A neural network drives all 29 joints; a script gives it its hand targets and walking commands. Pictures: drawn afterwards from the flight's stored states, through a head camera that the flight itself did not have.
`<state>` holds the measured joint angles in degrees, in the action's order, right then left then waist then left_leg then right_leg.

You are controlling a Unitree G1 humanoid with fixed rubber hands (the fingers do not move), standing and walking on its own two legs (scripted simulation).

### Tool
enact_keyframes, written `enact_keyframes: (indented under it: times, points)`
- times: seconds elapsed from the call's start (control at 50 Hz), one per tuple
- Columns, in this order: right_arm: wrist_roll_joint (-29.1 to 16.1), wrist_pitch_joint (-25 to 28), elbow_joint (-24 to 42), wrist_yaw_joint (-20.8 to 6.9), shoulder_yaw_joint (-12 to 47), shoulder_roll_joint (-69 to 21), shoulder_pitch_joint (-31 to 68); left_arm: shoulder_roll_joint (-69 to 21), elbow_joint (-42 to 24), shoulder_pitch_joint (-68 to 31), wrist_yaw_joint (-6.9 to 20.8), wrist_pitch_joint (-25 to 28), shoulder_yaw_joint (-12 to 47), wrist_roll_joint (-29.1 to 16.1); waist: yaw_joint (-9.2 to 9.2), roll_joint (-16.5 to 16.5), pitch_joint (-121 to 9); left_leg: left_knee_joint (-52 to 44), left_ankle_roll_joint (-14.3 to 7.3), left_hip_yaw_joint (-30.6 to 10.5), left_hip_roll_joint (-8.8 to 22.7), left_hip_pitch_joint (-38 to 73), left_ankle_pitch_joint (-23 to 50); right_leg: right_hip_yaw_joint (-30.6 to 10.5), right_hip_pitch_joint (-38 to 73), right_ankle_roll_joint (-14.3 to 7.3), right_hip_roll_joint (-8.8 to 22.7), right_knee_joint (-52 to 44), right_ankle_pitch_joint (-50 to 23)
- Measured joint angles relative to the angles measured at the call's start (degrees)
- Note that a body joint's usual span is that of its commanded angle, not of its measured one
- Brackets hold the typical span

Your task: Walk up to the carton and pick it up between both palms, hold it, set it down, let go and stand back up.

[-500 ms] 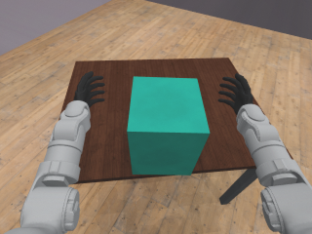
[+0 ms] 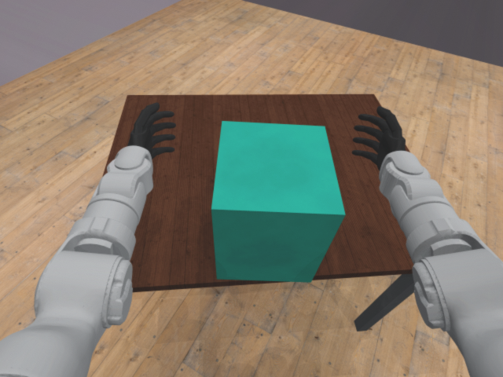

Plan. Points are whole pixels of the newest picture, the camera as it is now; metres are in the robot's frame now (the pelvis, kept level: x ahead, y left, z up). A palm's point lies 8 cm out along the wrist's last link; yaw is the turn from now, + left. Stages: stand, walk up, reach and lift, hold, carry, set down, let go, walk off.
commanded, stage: reach and lift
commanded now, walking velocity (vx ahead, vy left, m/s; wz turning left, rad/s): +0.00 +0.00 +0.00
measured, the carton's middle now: (268, 205) +0.44 -0.01 -0.02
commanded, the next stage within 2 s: none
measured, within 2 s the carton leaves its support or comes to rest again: neither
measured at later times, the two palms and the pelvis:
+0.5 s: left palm (156, 195) +0.41 +0.21 +0.03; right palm (369, 194) +0.43 -0.19 +0.05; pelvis -0.01 +0.00 -0.02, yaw +0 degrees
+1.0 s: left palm (179, 192) +0.42 +0.16 +0.03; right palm (349, 195) +0.43 -0.15 +0.05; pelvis -0.02 +0.00 -0.03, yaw +0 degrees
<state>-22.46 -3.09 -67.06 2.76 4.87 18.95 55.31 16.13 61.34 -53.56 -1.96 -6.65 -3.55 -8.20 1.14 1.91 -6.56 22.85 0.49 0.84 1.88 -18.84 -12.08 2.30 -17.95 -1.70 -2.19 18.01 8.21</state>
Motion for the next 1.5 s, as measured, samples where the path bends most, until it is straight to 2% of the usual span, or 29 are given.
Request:
enact_keyframes:
  times: [0.14, 0.28, 0.4, 0.5, 0.62, 0.8, 0.94, 1.06, 1.12, 1.22, 1.28, 1.4, 1.44, 1.5]
  points:
    - [2.2, 7.8, -2.0, -0.9, -1.6, -3.0, -4.6, -1.7, 4.4, 3.8, -1.1, 10.4, 1.8, -0.5, 0.24, -0.3, -0.8, 2.5, -0.1, -0.4, -0.1, -4.5, -0.5, 0.4, -4.3, 0.1, 0.1, 2.3, 0.5]
    - [4.3, 13.5, -8.1, -1.3, -1.8, -4.7, -3.1, -3.0, 16.0, -0.4, -1.8, 20.1, 4.0, -3.4, 0.16, -1.0, -4.0, 6.2, -0.1, -0.5, -0.1, -12.7, -1.1, 0.4, -12.7, 0.0, 0.2, 6.5, 1.4]
    - [3.4, 17.8, -11.5, -0.9, -0.1, -4.2, -1.0, -2.9, 23.8, -3.2, -1.5, 26.1, 4.5, -5.1, -0.04, -1.2, -6.3, 9.1, 0.0, -0.5, 0.0, -18.9, -1.8, 0.4, -19.2, -0.2, 0.2, 10.0, 2.3]
    - [0.9, 20.1, -13.6, -0.7, 2.2, -3.3, 0.3, -2.3, 26.5, -3.1, -1.2, 29.0, 5.2, -6.3, 0.05, -1.1, -7.3, 11.1, 0.2, -0.6, 0.2, -22.5, -2.3, 0.5, -23.0, -0.4, 0.0, 12.2, 3.0]
    - [-0.9, 21.7, -14.1, -0.8, 3.8, -3.9, 1.0, -2.3, 26.2, -2.5, -1.0, 31.1, 6.4, -7.7, 0.06, -1.0, -8.3, 13.1, 0.6, -1.1, 0.3, -26.0, -2.8, 1.0, -26.5, -0.7, 0.0, 14.4, 3.7]
    - [2.4, 22.6, -13.3, 1.3, 0.8, -7.7, 1.7, -4.3, 24.6, -4.1, -0.8, 31.6, 4.0, -4.9, -0.29, -0.6, -8.6, 14.3, 0.6, -1.7, 0.0, -27.6, -2.8, 1.5, -27.9, -0.8, 0.3, 16.0, 4.1]
    - [8.1, 21.2, -12.8, 2.9, -5.6, -9.3, 1.8, -6.5, 23.9, -4.8, -2.0, 30.0, 0.4, -0.4, -1.04, -0.3, -7.9, 13.1, 0.2, -1.3, -0.2, -26.0, -2.1, 1.1, -26.2, -0.4, 0.4, 14.5, 3.2]
    - [13.7, 19.3, -11.4, 2.9, -11.5, -10.9, 1.6, -9.2, 22.6, -5.4, -3.8, 28.6, -3.3, 4.0, -1.45, -0.3, -7.3, 11.2, -0.3, -0.5, -0.3, -23.8, -1.4, 0.3, -24.1, 0.0, 0.5, 12.3, 2.2]
    - [16.6, 18.4, -10.6, 3.2, -14.7, -11.6, 1.1, -10.1, 21.7, -5.2, -5.3, 27.4, -6.5, 6.9, -1.31, -0.4, -6.8, 9.8, -0.5, 0.0, -0.3, -22.2, -1.1, -0.2, -22.7, 0.2, 0.5, 10.9, 1.7]
    - [22.3, 18.0, -7.4, 2.9, -20.0, -13.0, -0.9, -11.4, 18.3, -3.2, -5.4, 26.1, -12.6, 12.9, -0.72, -0.8, -5.1, 7.0, -0.7, 0.8, -0.3, -18.6, -0.6, -0.9, -19.2, 0.5, 0.4, 7.9, 0.9]
    - [27.4, 18.2, -4.4, 2.5, -24.3, -14.6, -2.7, -12.6, 15.4, -1.6, -4.9, 25.6, -17.5, 17.6, -0.56, -1.0, -3.6, 4.9, -0.8, 1.0, -0.3, -15.7, -0.2, -1.1, -16.3, 0.6, 0.4, 5.7, 0.3]
    - [43.0, 20.1, 5.7, 0.7, -37.6, -21.3, -8.5, -16.0, 7.1, 3.1, -2.2, 25.2, -27.7, 29.2, -0.89, -1.1, 1.1, 0.7, -0.7, 0.9, -0.5, -8.0, 0.5, -0.8, -8.3, 0.6, 0.5, 1.0, -0.5]
    - [46.1, 21.1, 8.8, 0.2, -40.5, -23.4, -10.6, -17.4, 3.9, 4.8, -1.7, 24.7, -29.1, 31.8, -0.85, -1.1, 2.6, -0.5, -0.7, 0.9, -0.6, -5.4, 0.6, -0.7, -5.6, 0.7, 0.6, -0.1, -0.4]
    - [48.5, 22.0, 11.5, -0.2, -42.5, -25.2, -12.7, -19.0, 0.2, 6.9, -1.2, 23.5, -29.7, 33.6, -0.66, -1.0, 4.2, -1.9, -0.8, 1.1, -0.7, -2.2, 0.6, -0.6, -2.4, 0.7, 0.7, -1.2, -0.2]
